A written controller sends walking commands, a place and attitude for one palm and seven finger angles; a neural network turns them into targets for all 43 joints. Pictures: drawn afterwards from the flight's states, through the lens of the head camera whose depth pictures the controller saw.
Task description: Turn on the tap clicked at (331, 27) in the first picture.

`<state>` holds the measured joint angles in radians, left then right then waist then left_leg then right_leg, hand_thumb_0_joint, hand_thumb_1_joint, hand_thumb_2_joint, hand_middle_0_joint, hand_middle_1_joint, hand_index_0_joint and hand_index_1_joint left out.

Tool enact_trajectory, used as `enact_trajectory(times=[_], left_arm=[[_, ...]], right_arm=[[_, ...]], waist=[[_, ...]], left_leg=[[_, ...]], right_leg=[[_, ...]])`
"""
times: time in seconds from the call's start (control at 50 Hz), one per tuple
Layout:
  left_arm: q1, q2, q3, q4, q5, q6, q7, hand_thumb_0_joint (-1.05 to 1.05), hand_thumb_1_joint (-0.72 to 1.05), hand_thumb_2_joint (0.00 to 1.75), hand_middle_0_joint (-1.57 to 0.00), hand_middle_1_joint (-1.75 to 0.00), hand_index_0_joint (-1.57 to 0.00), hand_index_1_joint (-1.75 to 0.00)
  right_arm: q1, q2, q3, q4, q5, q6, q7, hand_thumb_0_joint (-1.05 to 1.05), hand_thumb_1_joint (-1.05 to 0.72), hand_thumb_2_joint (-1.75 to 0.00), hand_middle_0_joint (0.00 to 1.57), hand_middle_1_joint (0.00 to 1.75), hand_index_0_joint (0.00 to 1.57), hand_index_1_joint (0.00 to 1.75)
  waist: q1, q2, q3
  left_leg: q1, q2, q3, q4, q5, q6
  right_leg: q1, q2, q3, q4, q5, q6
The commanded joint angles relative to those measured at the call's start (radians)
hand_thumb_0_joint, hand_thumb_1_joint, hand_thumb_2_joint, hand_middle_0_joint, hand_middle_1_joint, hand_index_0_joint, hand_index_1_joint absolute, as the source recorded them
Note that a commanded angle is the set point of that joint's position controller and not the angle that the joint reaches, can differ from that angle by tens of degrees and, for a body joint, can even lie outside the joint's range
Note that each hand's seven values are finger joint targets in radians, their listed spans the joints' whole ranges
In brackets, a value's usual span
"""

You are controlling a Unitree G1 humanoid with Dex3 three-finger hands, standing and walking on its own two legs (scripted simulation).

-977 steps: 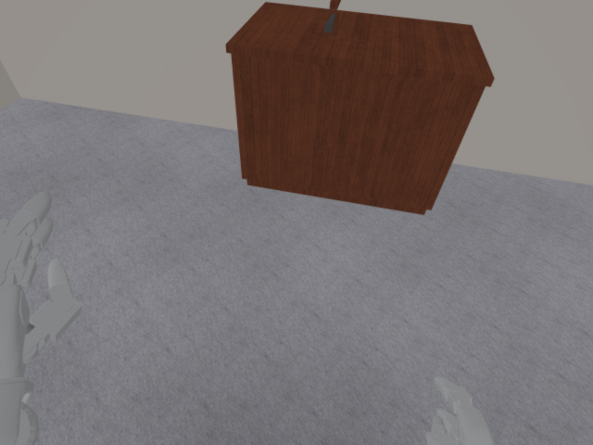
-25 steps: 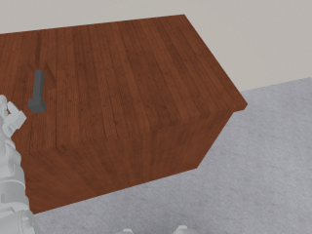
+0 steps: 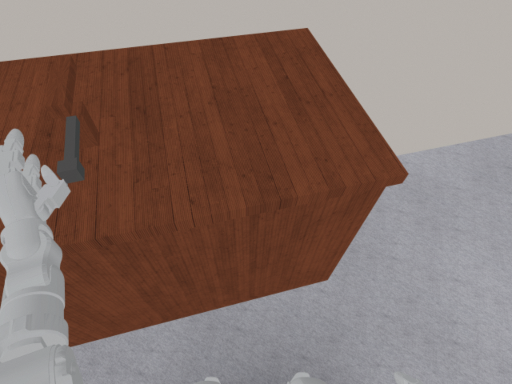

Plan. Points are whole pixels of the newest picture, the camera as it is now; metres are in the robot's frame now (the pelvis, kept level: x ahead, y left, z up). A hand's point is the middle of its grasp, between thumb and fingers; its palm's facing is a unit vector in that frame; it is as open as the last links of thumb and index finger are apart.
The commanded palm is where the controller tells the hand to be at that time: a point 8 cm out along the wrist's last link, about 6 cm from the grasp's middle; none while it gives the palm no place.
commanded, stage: push the lever round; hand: left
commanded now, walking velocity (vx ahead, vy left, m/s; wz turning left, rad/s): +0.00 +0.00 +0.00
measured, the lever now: (71, 170) +0.42 +0.30 +0.08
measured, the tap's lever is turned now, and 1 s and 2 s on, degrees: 3 26 53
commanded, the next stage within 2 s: none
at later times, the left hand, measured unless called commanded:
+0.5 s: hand (76, 183) +0.40 +0.29 +0.08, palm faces +0.52 -0.85 -0.06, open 7.7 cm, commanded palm +0.35 +0.31 +0.08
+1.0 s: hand (107, 172) +0.42 +0.25 +0.07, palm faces +0.61 -0.79 -0.06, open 7.7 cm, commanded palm +0.38 +0.27 +0.08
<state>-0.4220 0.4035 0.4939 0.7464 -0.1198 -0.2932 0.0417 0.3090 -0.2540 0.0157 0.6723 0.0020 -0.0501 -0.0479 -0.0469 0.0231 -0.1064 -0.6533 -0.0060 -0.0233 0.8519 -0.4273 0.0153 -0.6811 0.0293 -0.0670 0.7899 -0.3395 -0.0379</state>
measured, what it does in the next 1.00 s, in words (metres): stands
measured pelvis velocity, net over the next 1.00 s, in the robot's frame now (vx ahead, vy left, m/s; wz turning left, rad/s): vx -0.01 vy -0.01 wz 0.01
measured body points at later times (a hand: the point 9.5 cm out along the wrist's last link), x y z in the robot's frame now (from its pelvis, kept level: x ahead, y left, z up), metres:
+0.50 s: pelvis -0.01 -0.01 +0.00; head +0.06 -0.01 +0.44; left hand +0.36 +0.33 +0.08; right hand +0.08 -0.28 -0.12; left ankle -0.01 +0.11 -0.70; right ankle +0.02 -0.10 -0.70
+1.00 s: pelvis -0.01 -0.01 +0.00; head +0.06 -0.01 +0.44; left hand +0.38 +0.29 +0.08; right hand +0.07 -0.26 -0.13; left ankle -0.01 +0.11 -0.70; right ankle +0.02 -0.10 -0.70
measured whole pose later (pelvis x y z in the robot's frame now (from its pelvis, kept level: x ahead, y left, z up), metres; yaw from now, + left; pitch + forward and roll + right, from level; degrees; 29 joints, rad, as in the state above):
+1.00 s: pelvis -0.01 -0.01 +0.00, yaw +1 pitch +13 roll -1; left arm -0.57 0.27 0.40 0.84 -0.02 -0.32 0.38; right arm 0.30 -0.24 0.01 0.72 -0.03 -0.04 -0.03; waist -0.06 0.03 -0.12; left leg -0.68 -0.01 -0.04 0.86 -0.42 0.01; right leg -0.70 0.02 -0.08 0.81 -0.34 -0.05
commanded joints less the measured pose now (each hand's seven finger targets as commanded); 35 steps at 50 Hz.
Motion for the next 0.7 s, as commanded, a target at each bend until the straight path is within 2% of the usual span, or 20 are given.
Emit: enact_trajectory(times=[0.0,0.04,0.06,0.12,0.24,0.26,0.28,0.3,0.34,0.36,0.38,0.4,0.44,0.48,0.52,0.56,0.62,0.64,0.66,0.68], left_arm=[[-0.338,0.29,0.029,-0.22,-0.007,-0.075,0.001,0.0,0.9,0.9,-0.15,-0.15,-0.15,-0.15],[-0.343,0.314,0.041,-0.214,-0.001,-0.076,-0.001,0.0,0.9,0.9,-0.15,-0.15,-0.15,-0.15],[-0.363,0.284,0.015,-0.212,-0.004,-0.076,-0.001,0.0,0.9,0.9,-0.15,-0.15,-0.15,-0.15],[-0.384,0.3,0.022,-0.185,-0.006,-0.079,-0.005,0.0,0.9,0.9,-0.15,-0.15,-0.15,-0.15],[-0.428,0.316,0.022,-0.167,0.001,-0.091,-0.013,0.0,0.9,0.9,-0.15,-0.15,-0.15,-0.15],[-0.426,0.294,0.006,-0.175,-0.003,-0.094,-0.013,0.0,0.9,0.9,-0.15,-0.15,-0.15,-0.15],[-0.407,0.292,0.01,-0.158,-0.005,-0.092,-0.01,0.0,0.9,0.9,-0.15,-0.15,-0.15,-0.15],[-0.42,0.264,-0.014,-0.16,-0.007,-0.092,-0.005,0.0,0.9,0.9,-0.15,-0.15,-0.15,-0.15],[-0.408,0.28,0.013,-0.148,-0.007,-0.089,0.015,0.0,0.9,0.9,-0.15,-0.15,-0.15,-0.15],[-0.441,0.269,-0.003,-0.152,-0.006,-0.089,0.023,0.0,0.9,0.9,-0.15,-0.15,-0.15,-0.15],[-0.433,0.268,0.001,-0.152,0.0,-0.091,0.034,0.0,0.9,0.9,-0.15,-0.15,-0.15,-0.15],[-0.434,0.233,-0.029,-0.159,0.001,-0.089,0.044,0.0,0.9,0.9,-0.15,-0.15,-0.15,-0.15],[-0.462,0.233,-0.033,-0.162,0.017,-0.088,0.069,0.0,0.9,0.9,-0.15,-0.15,-0.15,-0.15],[-0.458,0.237,-0.023,-0.174,0.022,-0.09,0.093,0.0,0.9,0.9,-0.15,-0.15,-0.15,-0.15],[-0.441,0.19,-0.057,-0.181,0.03,-0.085,0.114,0.0,0.9,0.9,-0.15,-0.15,-0.15,-0.15],[-0.476,0.17,-0.074,-0.168,0.04,-0.084,0.139,0.0,0.9,0.9,-0.15,-0.15,-0.15,-0.15],[-0.476,0.184,-0.052,-0.157,0.05,-0.084,0.176,0.0,0.9,0.9,-0.15,-0.15,-0.15,-0.15],[-0.478,0.168,-0.066,-0.175,0.06,-0.087,0.187,0.0,0.9,0.9,-0.15,-0.15,-0.15,-0.15],[-0.482,0.156,-0.072,-0.172,0.064,-0.085,0.2,0.0,0.9,0.9,-0.15,-0.15,-0.15,-0.15],[-0.49,0.153,-0.071,-0.15,0.067,-0.082,0.212,0.0,0.9,0.9,-0.15,-0.15,-0.15,-0.15]], right_arm=[[0.053,-0.156,-0.06,-0.081,-0.002,-0.03,-0.02,0.0,-0.9,-0.9,0.2,0.3,0.2,0.3],[0.054,-0.157,-0.057,-0.078,-0.001,-0.028,-0.024,0.0,-0.9,-0.9,0.2,0.3,0.2,0.3],[0.053,-0.154,-0.057,-0.076,-0.001,-0.03,-0.023,0.0,-0.9,-0.9,0.2,0.3,0.2,0.3],[0.055,-0.159,-0.058,-0.069,-0.001,-0.033,-0.026,0.0,-0.9,-0.9,0.2,0.3,0.2,0.3],[0.063,-0.158,-0.057,-0.062,-0.001,-0.034,-0.026,0.0,-0.9,-0.9,0.2,0.3,0.2,0.3],[0.064,-0.155,-0.059,-0.065,-0.002,-0.035,-0.025,0.0,-0.9,-0.9,0.2,0.3,0.2,0.3],[0.063,-0.155,-0.059,-0.063,0.0,-0.035,-0.025,0.0,-0.9,-0.9,0.2,0.3,0.2,0.3],[0.058,-0.153,-0.056,-0.064,0.0,-0.036,-0.023,0.0,-0.9,-0.9,0.2,0.3,0.2,0.3],[0.058,-0.158,-0.059,-0.063,-0.002,-0.035,-0.023,0.0,-0.9,-0.9,0.2,0.3,0.2,0.3],[0.057,-0.155,-0.058,-0.059,-0.001,-0.035,-0.022,0.0,-0.9,-0.9,0.2,0.3,0.2,0.3],[0.059,-0.153,-0.059,-0.059,-0.002,-0.034,-0.02,0.0,-0.9,-0.9,0.2,0.3,0.2,0.3],[0.054,-0.152,-0.057,-0.066,-0.004,-0.035,-0.018,0.0,-0.9,-0.9,0.2,0.3,0.2,0.3],[0.056,-0.154,-0.058,-0.061,-0.008,-0.033,-0.019,0.0,-0.9,-0.9,0.2,0.3,0.2,0.3],[0.058,-0.153,-0.06,-0.06,-0.01,-0.031,-0.017,0.0,-0.9,-0.9,0.2,0.3,0.2,0.3],[0.051,-0.146,-0.057,-0.065,-0.012,-0.031,-0.012,0.0,-0.9,-0.9,0.2,0.3,0.2,0.3],[0.052,-0.146,-0.056,-0.057,-0.015,-0.029,-0.011,0.0,-0.9,-0.9,0.2,0.3,0.2,0.3],[0.046,-0.144,-0.056,-0.056,-0.018,-0.026,-0.01,0.0,-0.9,-0.9,0.2,0.3,0.2,0.3],[0.043,-0.143,-0.056,-0.059,-0.021,-0.025,-0.01,0.0,-0.9,-0.9,0.2,0.3,0.2,0.3],[0.041,-0.139,-0.056,-0.06,-0.021,-0.026,-0.007,0.0,-0.9,-0.9,0.2,0.3,0.2,0.3],[0.042,-0.139,-0.054,-0.055,-0.024,-0.025,-0.008,0.0,-0.9,-0.9,0.2,0.3,0.2,0.3]], waist=[[-0.002,0.054,-0.307],[0.002,0.091,-0.305],[-0.012,0.067,-0.301],[-0.016,0.044,-0.296],[-0.017,0.079,-0.315],[-0.018,0.079,-0.331],[-0.016,0.06,-0.322],[-0.02,0.074,-0.305],[-0.016,0.056,-0.306],[-0.026,0.052,-0.307],[-0.015,0.066,-0.309],[-0.023,0.056,-0.311],[-0.032,0.056,-0.308],[-0.021,0.053,-0.331],[-0.021,0.084,-0.32],[-0.034,0.051,-0.306],[-0.024,0.036,-0.308],[-0.022,0.079,-0.319],[-0.023,0.082,-0.323],[-0.031,0.046,-0.305]], left_leg=[[0.085,0.0,-0.019,-0.121,0.286,0.001],[0.082,0.0,-0.019,-0.122,0.278,0.003],[0.081,-0.001,-0.019,-0.123,0.266,0.005],[0.057,-0.002,-0.016,-0.12,0.232,0.011],[0.053,-0.005,-0.012,-0.113,0.228,0.015],[0.06,-0.006,-0.008,-0.111,0.234,0.016],[0.052,-0.005,-0.01,-0.111,0.224,0.016],[0.05,-0.007,-0.01,-0.114,0.216,0.015],[0.041,-0.006,-0.013,-0.109,0.214,0.018],[0.039,-0.006,-0.013,-0.112,0.201,0.017],[0.046,-0.006,-0.017,-0.118,0.197,0.013],[0.049,-0.008,-0.016,-0.117,0.196,0.016],[0.058,-0.006,-0.02,-0.116,0.197,0.016],[0.063,-0.007,-0.021,-0.116,0.211,0.013],[0.077,-0.008,-0.02,-0.12,0.22,0.008],[0.079,-0.005,-0.03,-0.122,0.213,0.007],[0.064,-0.007,-0.027,-0.123,0.2,0.007],[0.083,-0.007,-0.028,-0.122,0.214,0.005],[0.085,-0.008,-0.026,-0.122,0.207,0.005],[0.071,-0.006,-0.028,-0.122,0.197,0.006]], right_leg=[[0.264,0.001,0.06,-0.08,0.255,0.01],[0.263,0.0,0.064,-0.079,0.25,0.007],[0.256,-0.001,0.063,-0.081,0.244,0.011],[0.262,-0.004,0.071,-0.087,0.229,0.014],[0.273,-0.009,0.082,-0.087,0.237,0.013],[0.277,-0.009,0.083,-0.084,0.246,0.016],[0.275,-0.008,0.083,-0.089,0.236,0.016],[0.265,-0.009,0.081,-0.091,0.231,0.015],[0.265,-0.009,0.082,-0.091,0.227,0.016],[0.261,-0.012,0.083,-0.093,0.217,0.019],[0.256,-0.01,0.078,-0.091,0.204,0.015],[0.256,-0.009,0.078,-0.094,0.203,0.017],[0.235,-0.009,0.073,-0.092,0.2,0.017],[0.254,-0.01,0.074,-0.089,0.215,0.015],[0.241,-0.009,0.067,-0.09,0.215,0.012],[0.222,-0.008,0.06,-0.09,0.204,0.012],[0.24,-0.009,0.065,-0.092,0.199,0.012],[0.229,-0.009,0.063,-0.088,0.202,0.009],[0.225,-0.01,0.063,-0.089,0.195,0.01],[0.223,-0.009,0.061,-0.092,0.189,0.012]])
